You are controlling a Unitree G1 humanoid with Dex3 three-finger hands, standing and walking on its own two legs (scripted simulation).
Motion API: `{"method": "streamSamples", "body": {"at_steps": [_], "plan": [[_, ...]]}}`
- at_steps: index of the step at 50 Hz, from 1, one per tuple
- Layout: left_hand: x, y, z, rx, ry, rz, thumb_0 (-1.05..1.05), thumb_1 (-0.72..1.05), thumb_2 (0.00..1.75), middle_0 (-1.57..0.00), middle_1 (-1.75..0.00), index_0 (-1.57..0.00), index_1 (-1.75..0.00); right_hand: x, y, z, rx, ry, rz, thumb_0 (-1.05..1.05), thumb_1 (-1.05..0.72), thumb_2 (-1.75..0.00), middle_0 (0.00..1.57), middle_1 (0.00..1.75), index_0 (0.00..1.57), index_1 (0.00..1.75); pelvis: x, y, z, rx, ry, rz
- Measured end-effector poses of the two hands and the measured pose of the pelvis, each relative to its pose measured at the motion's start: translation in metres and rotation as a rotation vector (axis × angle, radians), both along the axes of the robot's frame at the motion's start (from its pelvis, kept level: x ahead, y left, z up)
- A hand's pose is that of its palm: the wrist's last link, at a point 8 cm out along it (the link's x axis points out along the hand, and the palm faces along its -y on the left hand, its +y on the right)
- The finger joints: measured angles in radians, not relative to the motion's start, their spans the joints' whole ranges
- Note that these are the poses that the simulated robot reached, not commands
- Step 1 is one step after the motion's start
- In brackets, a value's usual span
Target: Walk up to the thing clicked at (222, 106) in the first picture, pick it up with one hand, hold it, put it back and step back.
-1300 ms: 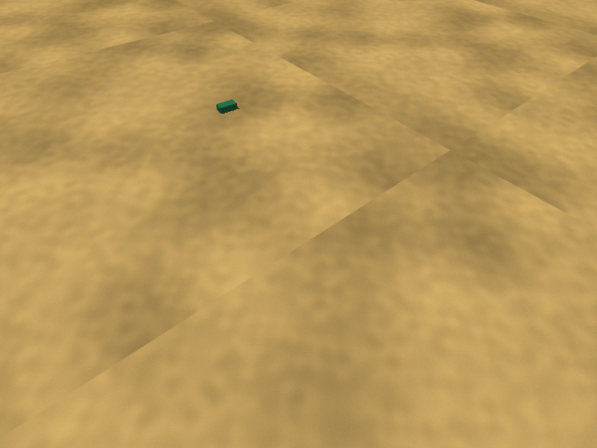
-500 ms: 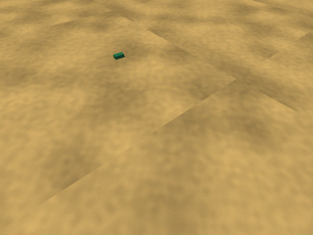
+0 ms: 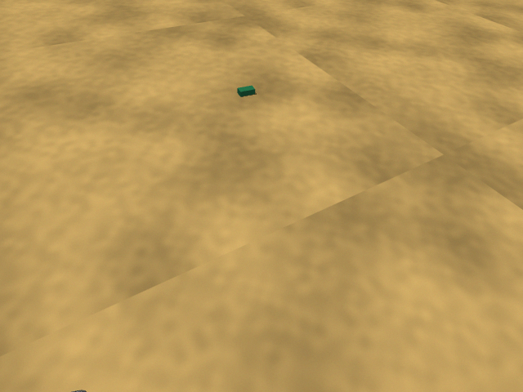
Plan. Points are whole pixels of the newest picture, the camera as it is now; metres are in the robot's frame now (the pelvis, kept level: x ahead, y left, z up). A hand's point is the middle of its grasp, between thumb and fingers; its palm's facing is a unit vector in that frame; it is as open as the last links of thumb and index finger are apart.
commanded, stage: walk up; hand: left
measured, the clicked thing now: (246, 91) +2.26 +0.17 -0.76
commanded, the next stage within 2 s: none
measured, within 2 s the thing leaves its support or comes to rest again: neither
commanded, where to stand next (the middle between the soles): +2.00 -0.16 m, yaw +25 degrees
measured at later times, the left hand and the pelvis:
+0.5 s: hand (100, 294) +0.33 +0.34 -0.15, palm faces +0.06 -0.96 -0.26, open 7.4 cm; pelvis +0.24 +0.06 -0.01, yaw +9 degrees
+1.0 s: hand (131, 222) +0.53 +0.35 -0.17, palm faces +0.30 -0.90 -0.32, open 7.4 cm; pelvis +0.59 +0.06 -0.02, yaw +17 degrees
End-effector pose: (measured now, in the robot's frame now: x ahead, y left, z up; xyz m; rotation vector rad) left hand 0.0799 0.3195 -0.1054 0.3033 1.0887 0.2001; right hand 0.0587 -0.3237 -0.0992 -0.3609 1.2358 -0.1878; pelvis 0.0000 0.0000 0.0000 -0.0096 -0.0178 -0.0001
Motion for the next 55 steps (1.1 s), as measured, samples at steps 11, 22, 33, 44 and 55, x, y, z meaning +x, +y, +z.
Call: {"method": "streamSamples", "body": {"at_steps": [11,22,33,44,55], "plan": [[0.052,0.095,-0.039,0.036,0.038,0.094,0.01,0.90,0.89,-0.20,-0.30,-0.20,-0.30,0.138,0.024,0.025,-0.152,-0.219,0.087,0.01,-0.91,-0.90,0.20,0.30,0.20,0.30,0.092,0.055,-0.034,0.023,-0.018,0.079],[0.194,0.073,-0.015,-0.086,-0.022,0.036,0.01,0.90,0.89,-0.20,-0.30,-0.20,-0.30,0.193,0.067,0.017,-0.064,-0.060,0.101,0.01,-0.90,-0.90,0.20,0.30,0.20,0.30,0.204,0.066,-0.007,0.027,-0.014,0.136],[0.379,0.053,-0.015,-0.007,-0.141,0.093,0.01,0.90,0.89,-0.20,-0.30,-0.20,-0.30,0.356,0.034,-0.036,-0.065,0.052,0.151,0.01,-0.90,-0.90,0.21,0.30,0.20,0.30,0.368,0.036,-0.040,0.000,0.001,0.207],[0.406,0.044,-0.004,-0.017,-0.020,0.253,0.01,0.90,0.89,-0.21,-0.30,-0.21,-0.30,0.618,0.075,0.006,-0.010,-0.188,0.370,0.01,-0.91,-0.90,0.20,0.30,0.20,0.30,0.501,0.038,-0.011,-0.023,-0.016,0.269],[0.484,0.080,-0.053,-0.042,0.144,0.339,0.01,0.90,0.89,-0.20,-0.30,-0.20,-0.30,0.797,0.119,0.013,-0.086,-0.307,0.421,0.00,-0.91,-0.90,0.20,0.30,0.20,0.30,0.647,0.079,-0.038,0.005,-0.020,0.291]]}}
